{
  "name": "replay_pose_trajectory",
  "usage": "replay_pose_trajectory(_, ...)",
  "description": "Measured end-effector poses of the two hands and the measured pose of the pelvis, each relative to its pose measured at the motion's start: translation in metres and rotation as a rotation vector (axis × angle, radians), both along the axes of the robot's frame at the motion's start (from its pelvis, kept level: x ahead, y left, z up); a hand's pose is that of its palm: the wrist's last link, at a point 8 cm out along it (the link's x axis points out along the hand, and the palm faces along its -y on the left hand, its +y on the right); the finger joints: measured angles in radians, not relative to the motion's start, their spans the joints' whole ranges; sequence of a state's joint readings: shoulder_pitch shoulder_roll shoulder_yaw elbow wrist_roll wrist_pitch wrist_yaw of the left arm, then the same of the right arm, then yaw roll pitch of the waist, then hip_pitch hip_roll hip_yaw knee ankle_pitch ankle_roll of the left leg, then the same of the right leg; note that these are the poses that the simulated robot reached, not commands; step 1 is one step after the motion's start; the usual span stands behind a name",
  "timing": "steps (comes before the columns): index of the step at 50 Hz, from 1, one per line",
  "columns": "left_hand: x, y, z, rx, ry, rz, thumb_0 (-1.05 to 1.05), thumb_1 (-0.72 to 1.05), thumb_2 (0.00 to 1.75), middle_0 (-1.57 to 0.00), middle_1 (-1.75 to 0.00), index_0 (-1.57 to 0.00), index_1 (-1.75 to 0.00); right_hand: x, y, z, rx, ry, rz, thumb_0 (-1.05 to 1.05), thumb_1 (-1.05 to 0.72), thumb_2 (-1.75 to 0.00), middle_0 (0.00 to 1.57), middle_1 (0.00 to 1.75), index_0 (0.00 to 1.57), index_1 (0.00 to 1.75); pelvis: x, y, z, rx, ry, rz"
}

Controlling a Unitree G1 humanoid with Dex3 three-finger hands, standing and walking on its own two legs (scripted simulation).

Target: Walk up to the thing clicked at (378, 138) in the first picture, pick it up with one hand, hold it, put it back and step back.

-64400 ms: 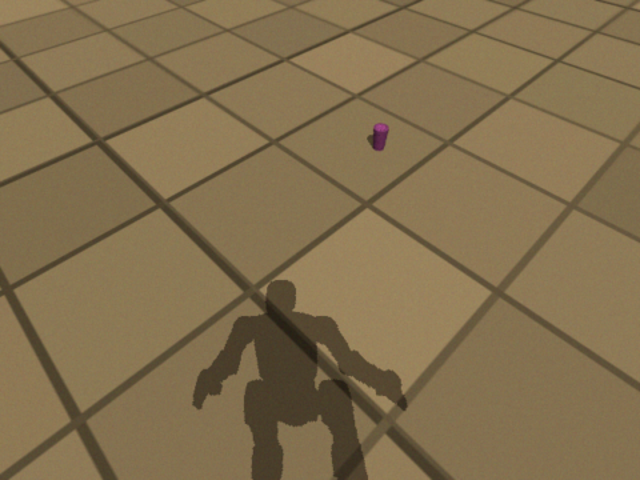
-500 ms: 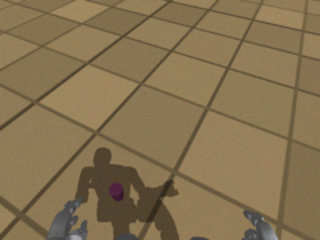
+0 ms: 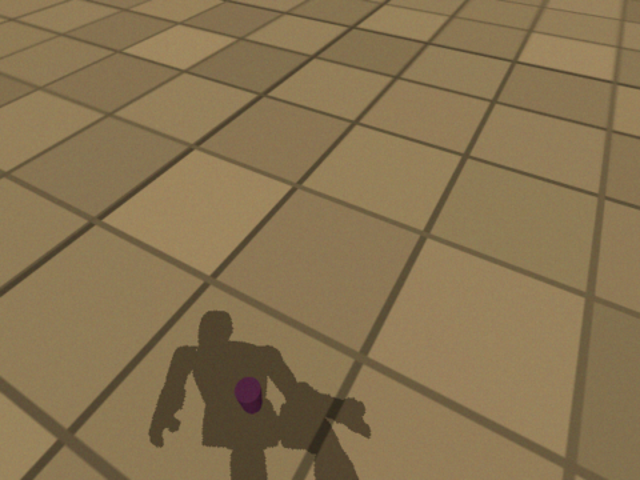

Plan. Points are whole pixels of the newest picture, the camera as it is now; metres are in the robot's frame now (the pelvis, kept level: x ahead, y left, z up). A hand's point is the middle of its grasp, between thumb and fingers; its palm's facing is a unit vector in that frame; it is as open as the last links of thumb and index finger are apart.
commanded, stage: stand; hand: left
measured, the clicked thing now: (250, 397) +0.47 +0.22 -0.71
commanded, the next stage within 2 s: step back in 1.48 s
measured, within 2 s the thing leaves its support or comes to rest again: neither
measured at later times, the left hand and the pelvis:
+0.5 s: hand out of the picture +0.05 +0.23 -0.15, palm faces -0.01 -0.94 -0.35, open 7.4 cm; pelvis +0.00 -0.02 +0.00, yaw +0 degrees
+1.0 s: hand out of the picture +0.09 +0.23 -0.15, palm faces +0.00 -0.94 -0.34, open 7.4 cm; pelvis +0.02 -0.02 +0.01, yaw +0 degrees
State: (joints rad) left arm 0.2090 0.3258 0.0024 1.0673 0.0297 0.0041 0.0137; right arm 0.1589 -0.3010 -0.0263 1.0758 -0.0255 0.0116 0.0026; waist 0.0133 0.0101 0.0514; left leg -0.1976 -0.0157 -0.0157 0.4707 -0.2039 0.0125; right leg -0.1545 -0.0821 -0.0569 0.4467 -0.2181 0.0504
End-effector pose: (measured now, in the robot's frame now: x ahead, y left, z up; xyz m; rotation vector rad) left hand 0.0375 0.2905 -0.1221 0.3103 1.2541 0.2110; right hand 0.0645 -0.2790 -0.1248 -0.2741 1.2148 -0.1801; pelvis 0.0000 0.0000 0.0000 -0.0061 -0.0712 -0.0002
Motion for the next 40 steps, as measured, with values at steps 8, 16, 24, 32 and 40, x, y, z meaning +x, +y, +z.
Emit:
replay_pose_trajectory(8, -0.009, -0.002, 0.005, 0.012, 0.025, 0.011, 0.01, 0.9, 0.9, -0.2, -0.3, -0.2, -0.3, -0.006, -0.007, -0.001, 0.007, 0.017, -0.012, 0.01, -0.9, -0.89, 0.21, 0.3, 0.21, 0.3, -0.003, -0.005, 0.003, 0.004, -0.005, 0.002)
replay_pose_trajectory(16, -0.005, -0.006, 0.007, 0.02, 0.024, 0.01, 0.01, 0.9, 0.9, -0.2, -0.3, -0.2, -0.3, -0.012, -0.021, 0.0, -0.003, 0.041, -0.026, 0.0, -0.9, -0.9, 0.2, 0.3, 0.21, 0.3, -0.004, -0.011, 0.004, 0.002, -0.001, 0.003)
replay_pose_trajectory(24, 0.01, -0.012, 0.007, 0.012, 0.015, 0.005, 0.01, 0.9, 0.9, -0.2, -0.3, -0.2, -0.3, -0.016, -0.029, 0.001, -0.014, 0.068, -0.032, 0.0, -0.9, -0.9, 0.2, 0.3, 0.21, 0.3, 0.001, -0.016, 0.005, 0.002, 0.009, 0.003)
replay_pose_trajectory(32, 0.029, -0.017, 0.008, 0.002, -0.002, 0.0, 0.01, 0.9, 0.9, -0.2, -0.3, -0.2, -0.3, -0.008, -0.032, 0.002, -0.019, 0.07, -0.028, 0.0, -0.9, -0.9, 0.2, 0.3, 0.21, 0.3, 0.008, -0.018, 0.006, 0.004, 0.014, -0.001)
replay_pose_trajectory(40, 0.045, -0.019, 0.011, -0.003, -0.026, -0.006, 0.01, 0.9, 0.9, -0.2, -0.3, -0.2, -0.3, 0.009, -0.032, 0.005, -0.019, 0.04, -0.021, 0.0, -0.9, -0.9, 0.2, 0.3, 0.21, 0.3, 0.014, -0.02, 0.008, 0.005, 0.015, -0.002)
